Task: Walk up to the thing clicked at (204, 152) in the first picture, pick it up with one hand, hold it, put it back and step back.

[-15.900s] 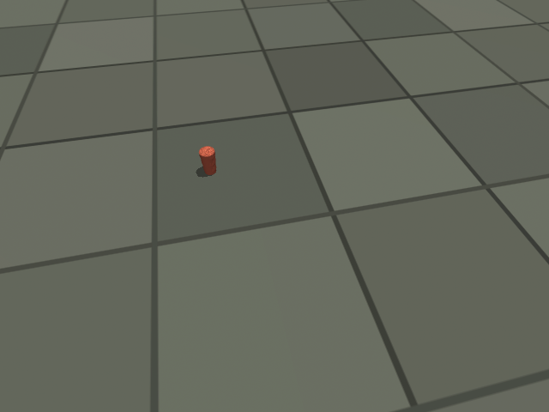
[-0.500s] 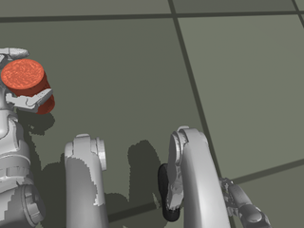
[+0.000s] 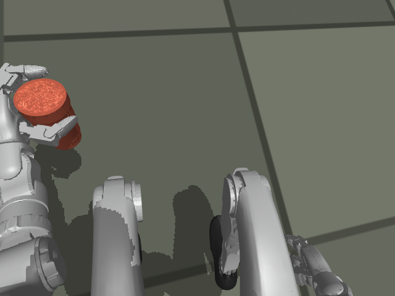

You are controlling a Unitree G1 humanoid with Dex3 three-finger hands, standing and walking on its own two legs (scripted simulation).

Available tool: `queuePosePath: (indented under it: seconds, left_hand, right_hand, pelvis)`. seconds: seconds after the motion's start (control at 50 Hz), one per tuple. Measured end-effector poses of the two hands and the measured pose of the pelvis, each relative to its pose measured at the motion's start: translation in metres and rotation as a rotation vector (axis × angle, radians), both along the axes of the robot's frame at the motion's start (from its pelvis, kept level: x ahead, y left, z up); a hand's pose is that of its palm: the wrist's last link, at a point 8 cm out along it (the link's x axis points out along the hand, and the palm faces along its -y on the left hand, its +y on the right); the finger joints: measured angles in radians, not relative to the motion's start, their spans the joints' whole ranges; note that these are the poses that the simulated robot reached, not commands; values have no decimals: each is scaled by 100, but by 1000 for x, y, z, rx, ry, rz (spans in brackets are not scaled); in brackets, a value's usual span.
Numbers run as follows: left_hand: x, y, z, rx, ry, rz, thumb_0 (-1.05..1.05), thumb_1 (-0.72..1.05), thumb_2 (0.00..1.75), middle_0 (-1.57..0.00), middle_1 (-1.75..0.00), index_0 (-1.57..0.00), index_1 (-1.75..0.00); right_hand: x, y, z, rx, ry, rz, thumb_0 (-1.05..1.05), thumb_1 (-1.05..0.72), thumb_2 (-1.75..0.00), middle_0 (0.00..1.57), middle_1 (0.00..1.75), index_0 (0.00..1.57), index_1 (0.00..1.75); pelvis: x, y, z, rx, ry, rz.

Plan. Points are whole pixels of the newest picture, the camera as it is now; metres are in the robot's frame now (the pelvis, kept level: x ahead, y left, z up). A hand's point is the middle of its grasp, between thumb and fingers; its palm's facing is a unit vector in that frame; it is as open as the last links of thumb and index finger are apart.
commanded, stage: lift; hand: left
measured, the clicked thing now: (55, 119) +0.44 +0.26 -0.06
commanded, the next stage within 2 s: none
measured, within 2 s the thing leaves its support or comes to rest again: neither
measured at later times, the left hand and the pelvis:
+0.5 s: hand (36, 102) +0.43 +0.25 +0.03, palm faces +0.18 -0.98 -0.04, open 10.8 cm; pelvis +0.00 +0.00 +0.04, yaw +1 degrees
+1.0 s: hand out of the picture +0.40 +0.23 +0.20, palm faces +0.20 -0.98 -0.05, open 10.8 cm; pelvis +0.03 +0.00 +0.18, yaw +3 degrees
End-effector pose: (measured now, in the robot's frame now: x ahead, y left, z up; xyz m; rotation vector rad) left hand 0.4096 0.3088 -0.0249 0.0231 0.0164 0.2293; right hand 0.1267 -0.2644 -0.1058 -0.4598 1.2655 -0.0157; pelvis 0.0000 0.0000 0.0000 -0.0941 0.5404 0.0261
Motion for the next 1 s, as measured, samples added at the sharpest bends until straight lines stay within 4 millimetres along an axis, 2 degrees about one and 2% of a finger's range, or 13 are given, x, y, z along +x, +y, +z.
queuePosePath:
  seconds: [0.24,0.44,0.56,0.72,0.9,1.0]
  left_hand:
    - [-2,-5,12,12,5,-21,6,-42,106,-78,-103,-61,-103]
    - [-10,-8,43,14,13,-46,6,-42,106,-78,-103,-62,-103]
    - [-16,-11,71,3,7,-44,6,-42,106,-78,-103,-62,-103]
    - [-28,-15,115,8,12,-42,6,-42,106,-78,-103,-61,-103]
    - [-38,-21,179,7,28,-26,6,-41,107,-78,-103,-61,-103]
    - [-41,-28,223,16,27,-28,6,-41,107,-78,-103,-61,-103]
  right_hand:
    - [-6,-1,3,14,-6,-24,1,-91,-90,20,30,21,30]
    - [0,-1,20,29,-39,-54,1,-92,-90,20,30,21,30]
    - [13,1,44,37,-86,-61,1,-92,-90,20,30,21,30]
    - [38,9,84,53,-166,-69,1,-91,-90,20,30,21,30]
    - [66,20,137,81,-228,-73,1,-91,-90,20,30,21,30]
    - [79,27,171,99,-265,-80,1,-91,-90,20,30,21,30]
  pelvis:
    - [-1,-1,7,11,2,4]
    - [1,-3,27,21,14,9]
    - [4,-3,50,23,23,12]
    - [8,-1,88,24,27,17]
    - [21,0,142,29,7,27]
    - [29,1,175,32,-22,31]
